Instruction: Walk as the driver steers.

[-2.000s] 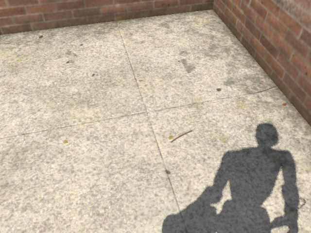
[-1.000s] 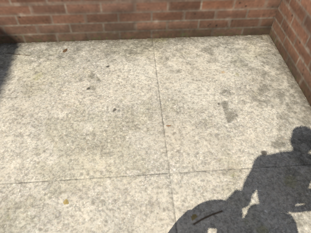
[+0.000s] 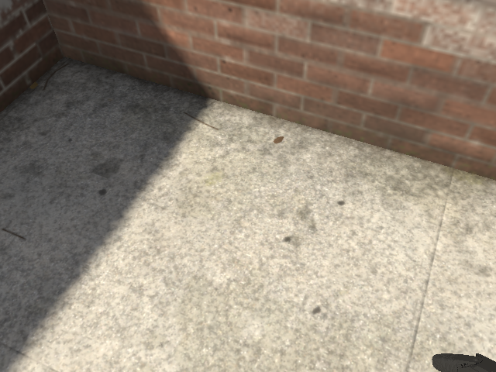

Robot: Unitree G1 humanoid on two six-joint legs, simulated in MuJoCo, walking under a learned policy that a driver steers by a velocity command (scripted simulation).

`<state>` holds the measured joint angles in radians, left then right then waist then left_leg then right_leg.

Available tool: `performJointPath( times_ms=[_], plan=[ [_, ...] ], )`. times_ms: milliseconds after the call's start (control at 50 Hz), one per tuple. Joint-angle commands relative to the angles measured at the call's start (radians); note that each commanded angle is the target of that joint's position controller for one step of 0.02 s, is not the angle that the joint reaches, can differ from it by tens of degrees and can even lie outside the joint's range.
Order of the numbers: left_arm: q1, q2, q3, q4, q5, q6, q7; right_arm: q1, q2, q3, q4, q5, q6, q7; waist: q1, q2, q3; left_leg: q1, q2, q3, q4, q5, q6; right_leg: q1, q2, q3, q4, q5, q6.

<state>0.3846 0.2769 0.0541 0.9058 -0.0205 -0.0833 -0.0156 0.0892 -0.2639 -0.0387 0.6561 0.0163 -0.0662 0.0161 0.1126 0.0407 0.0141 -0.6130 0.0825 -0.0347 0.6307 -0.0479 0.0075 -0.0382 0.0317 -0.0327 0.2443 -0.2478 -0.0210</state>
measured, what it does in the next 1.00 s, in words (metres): walks ahead, turning right: left foot, then right foot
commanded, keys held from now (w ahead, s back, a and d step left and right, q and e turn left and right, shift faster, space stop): w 0.12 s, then w+e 0.74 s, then no key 0.14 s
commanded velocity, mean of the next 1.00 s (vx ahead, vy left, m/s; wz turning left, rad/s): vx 0.48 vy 0.00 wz -0.34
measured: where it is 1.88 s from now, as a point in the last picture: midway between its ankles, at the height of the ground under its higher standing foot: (335, 302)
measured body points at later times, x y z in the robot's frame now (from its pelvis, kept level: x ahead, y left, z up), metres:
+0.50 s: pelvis +0.26 +0.04 +0.00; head +0.28 +0.04 +0.45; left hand +0.47 +0.27 -0.11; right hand +0.25 -0.24 -0.12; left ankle +0.19 +0.14 -0.74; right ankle +0.42 -0.14 -0.69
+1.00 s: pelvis +0.52 -0.06 +0.00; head +0.56 -0.09 +0.45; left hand +0.71 +0.17 -0.11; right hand +0.62 -0.38 -0.09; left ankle +0.76 +0.03 -0.69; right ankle +0.45 -0.12 -0.74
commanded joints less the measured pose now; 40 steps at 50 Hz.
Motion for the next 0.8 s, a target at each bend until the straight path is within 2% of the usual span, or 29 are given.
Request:
performJointPath(
  times_ms=[20,60,80,100,120,140,160,180,200,220,240,280,300,340,380,440,520,560,600,620,640,660,680,700,720,740,760,780,800],
  plan=[
    [-0.003,0.181,0.036,-0.038,-0.009,0.000,0.004,-0.104,-0.062,-0.014,-0.101,0.007,-0.020,0.012,-0.026,-0.129,0.032,0.049,-0.029,0.030,-0.071,0.008,0.018,-0.010,-0.271,0.151,-0.053,0.293,-0.156],
    [-0.008,0.199,0.040,-0.031,-0.011,0.012,0.008,-0.080,-0.085,-0.023,-0.102,0.006,-0.023,0.017,-0.061,-0.139,0.021,0.118,-0.047,0.042,-0.117,-0.039,0.047,0.025,-0.289,0.148,0.002,0.383,-0.137],
    [-0.026,0.204,0.040,-0.032,-0.013,0.016,0.011,-0.007,-0.107,-0.036,-0.081,0.000,-0.023,0.015,-0.112,-0.133,-0.018,0.236,-0.072,0.065,-0.156,-0.032,0.067,0.018,-0.267,0.117,0.089,0.518,-0.118],
    [-0.022,0.184,0.032,-0.034,-0.009,0.018,0.013,0.126,-0.150,-0.060,-0.039,-0.006,-0.021,0.007,-0.172,-0.110,-0.105,0.436,-0.083,0.072,-0.168,-0.024,0.095,-0.028,-0.220,0.073,0.253,0.610,-0.093],
    [-0.035,0.135,0.010,-0.065,0.016,0.013,0.015,0.309,-0.223,-0.083,-0.007,-0.019,-0.015,-0.005,-0.246,-0.011,-0.247,0.724,0.092,-0.118,-0.135,0.008,0.162,-0.216,-0.167,0.025,0.548,0.402,-0.051],
    [0.074,0.019,-0.027,-0.084,0.017,-0.008,0.010,0.353,-0.301,-0.096,0.005,-0.025,-0.007,-0.005,-0.193,0.259,-0.356,1.007,0.322,-0.562,-0.237,-0.158,0.313,-0.599,-0.001,0.016,0.890,-0.243,0.006],
    [0.029,0.121,-0.003,-0.068,-0.007,-0.022,0.005,0.365,-0.204,-0.074,0.006,-0.017,-0.007,-0.003,-0.231,0.161,-0.335,0.970,0.320,-0.642,-0.305,-0.290,0.304,-0.711,-0.037,0.143,1.018,-0.331,-0.004],
    [-0.051,0.164,0.013,-0.094,-0.028,-0.028,0.001,0.303,-0.169,-0.059,0.004,-0.014,-0.012,-0.003,-0.220,0.114,-0.194,0.850,0.288,-0.492,-0.323,-0.254,0.262,-0.762,-0.079,0.141,1.035,-0.245,-0.015],
    [-0.092,0.153,0.012,-0.099,-0.025,-0.025,0.004,0.238,-0.142,-0.050,0.000,-0.017,-0.016,-0.001,-0.189,0.057,-0.128,0.727,0.243,-0.374,-0.349,-0.179,0.236,-0.729,-0.120,0.122,0.997,-0.159,-0.012],
    [-0.109,0.143,0.016,-0.100,-0.010,-0.017,0.007,0.188,-0.113,-0.042,0.001,-0.021,-0.020,0.003,-0.161,0.045,-0.072,0.624,0.207,-0.291,-0.386,-0.120,0.222,-0.697,-0.144,0.121,0.945,-0.102,-0.004],
    [-0.088,0.129,0.019,-0.093,-0.007,-0.002,0.007,0.156,-0.095,-0.038,0.004,-0.027,-0.029,0.005,-0.128,0.063,-0.053,0.550,0.184,-0.226,-0.422,-0.077,0.208,-0.636,-0.165,0.131,0.917,-0.060,0.002],
    [-0.066,0.086,0.014,-0.085,-0.010,0.024,0.009,0.137,-0.094,-0.043,0.023,-0.028,-0.047,0.006,-0.100,0.053,-0.032,0.474,0.173,-0.141,-0.476,-0.005,0.210,-0.591,-0.166,0.134,0.892,-0.012,0.017],
    [-0.078,0.077,0.014,-0.092,-0.009,0.032,0.011,0.138,-0.102,-0.048,0.034,-0.030,-0.053,0.004,-0.095,0.043,-0.017,0.462,0.174,-0.101,-0.492,0.033,0.210,-0.608,-0.165,0.143,0.874,0.020,0.024],
    [-0.121,0.071,0.017,-0.110,-0.005,0.039,0.012,0.153,-0.114,-0.054,0.057,-0.036,-0.058,-0.005,-0.099,0.019,0.004,0.475,0.174,-0.036,-0.506,0.090,0.207,-0.660,-0.159,0.165,0.806,0.106,0.034],
    [-0.161,0.064,0.016,-0.123,-0.002,0.036,0.004,0.161,-0.123,-0.057,0.073,-0.036,-0.056,-0.013,-0.108,0.013,0.014,0.496,0.159,0.037,-0.513,0.117,0.190,-0.673,-0.150,0.161,0.701,0.218,0.035],
    [-0.260,0.045,0.007,-0.155,0.003,0.030,-0.014,0.178,-0.143,-0.061,0.093,-0.029,-0.050,-0.023,-0.144,0.002,0.044,0.507,0.145,0.126,-0.525,0.122,0.163,-0.639,-0.138,0.097,0.535,0.341,0.025],
    [-0.384,0.034,-0.003,-0.223,0.001,0.030,-0.037,0.252,-0.168,-0.071,0.136,-0.014,-0.026,-0.030,-0.191,-0.011,0.083,0.644,0.187,0.174,-0.486,0.165,0.150,-0.685,-0.127,0.043,0.417,0.300,-0.007],
    [-0.412,0.042,0.000,-0.254,0.000,0.030,-0.049,0.263,-0.179,-0.076,0.149,-0.005,-0.009,-0.033,-0.188,0.001,0.083,0.714,0.208,0.193,-0.430,0.271,0.137,-0.690,-0.111,0.010,0.388,0.210,-0.031],
    [-0.378,0.068,0.014,-0.269,-0.002,0.033,-0.057,0.244,-0.206,-0.083,0.144,-0.002,0.007,-0.041,-0.149,0.039,0.033,0.745,0.209,0.223,-0.311,0.594,0.113,-0.586,-0.053,-0.052,0.383,0.106,-0.068],
    [-0.309,0.093,0.029,-0.260,-0.003,0.037,-0.056,0.234,-0.220,-0.086,0.140,-0.001,0.017,-0.047,-0.107,0.060,-0.018,0.743,0.203,0.236,-0.198,0.757,0.100,-0.486,-0.013,-0.081,0.388,0.057,-0.090],
    [-0.173,0.137,0.056,-0.231,-0.005,0.037,-0.050,0.218,-0.225,-0.085,0.135,0.002,0.025,-0.052,-0.028,0.053,-0.091,0.690,0.175,0.260,-0.015,0.802,0.075,-0.296,0.030,-0.092,0.338,0.085,-0.123],
    [-0.004,0.210,0.092,-0.191,-0.005,0.044,-0.032,0.218,-0.214,-0.077,0.122,-0.004,0.021,-0.058,0.051,0.000,-0.180,0.491,0.135,0.265,0.248,0.609,0.032,0.006,-0.002,0.014,0.296,0.132,-0.170],
    [0.027,0.331,0.116,-0.186,-0.011,0.047,-0.016,0.312,-0.066,-0.030,0.069,-0.042,-0.007,-0.039,-0.041,-0.275,-0.267,0.009,-0.044,0.224,0.630,-0.308,-0.040,0.395,-0.277,0.537,0.269,0.066,-0.350],
    [0.050,0.282,0.096,-0.216,-0.003,0.035,-0.016,0.243,-0.099,-0.025,0.054,-0.013,-0.052,-0.024,0.000,-0.206,-0.423,-0.138,-0.130,-0.024,0.793,-0.555,-0.039,0.495,-0.380,0.889,0.092,-0.037,-0.433],
    [0.025,0.218,0.078,-0.210,0.007,0.026,-0.017,0.134,-0.154,-0.040,0.022,0.027,-0.077,-0.012,0.028,-0.146,-0.297,-0.230,-0.069,-0.071,0.787,-0.472,-0.013,0.426,-0.346,0.738,0.065,0.012,-0.370],
    [-0.031,0.184,0.069,-0.214,0.002,0.019,-0.016,0.107,-0.145,-0.034,0.013,0.024,-0.088,-0.014,-0.011,-0.088,-0.196,-0.213,-0.025,-0.062,0.699,-0.387,0.005,0.281,-0.301,0.605,0.067,0.078,-0.331],
    [-0.104,0.150,0.058,-0.228,0.000,0.018,-0.015,0.102,-0.146,-0.038,0.022,-0.002,-0.088,-0.022,-0.059,-0.043,-0.120,-0.153,0.008,-0.055,0.606,-0.342,-0.001,0.123,-0.261,0.508,0.057,0.176,-0.302],
    [-0.151,0.122,0.048,-0.247,0.011,0.017,-0.010,0.117,-0.162,-0.048,0.027,-0.018,-0.078,-0.025,-0.097,-0.057,-0.093,-0.073,0.030,-0.058,0.552,-0.310,-0.007,0.012,-0.234,0.447,0.034,0.263,-0.292],
    [-0.171,0.120,0.047,-0.260,0.017,0.018,-0.008,0.131,-0.158,-0.051,0.026,-0.024,-0.064,-0.023,-0.120,-0.068,-0.079,-0.024,0.033,-0.057,0.519,-0.294,-0.018,-0.057,-0.217,0.428,0.011,0.297,-0.293]
  ],
)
